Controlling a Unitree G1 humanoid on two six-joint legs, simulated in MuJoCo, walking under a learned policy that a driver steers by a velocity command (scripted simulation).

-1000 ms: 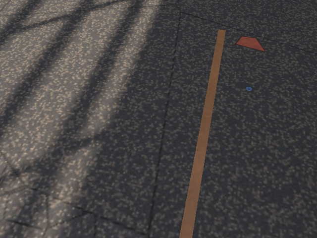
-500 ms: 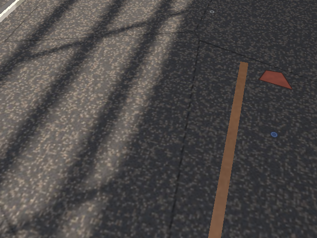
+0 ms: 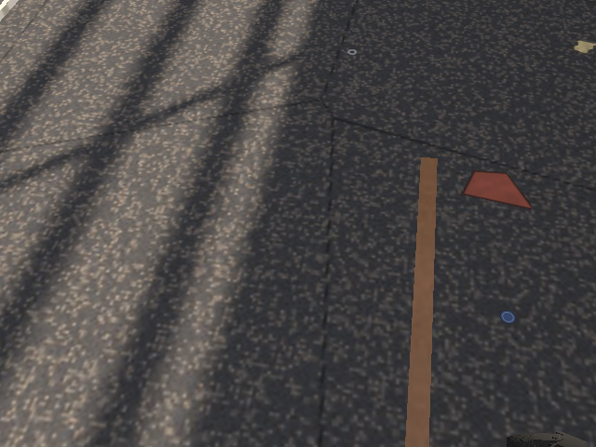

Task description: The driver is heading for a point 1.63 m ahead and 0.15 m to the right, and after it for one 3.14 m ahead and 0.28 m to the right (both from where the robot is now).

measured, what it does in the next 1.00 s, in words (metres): walks ahead: left foot, then right foot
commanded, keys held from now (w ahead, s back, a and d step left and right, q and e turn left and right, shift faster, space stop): w+e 0.44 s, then w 0.12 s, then w+q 0.44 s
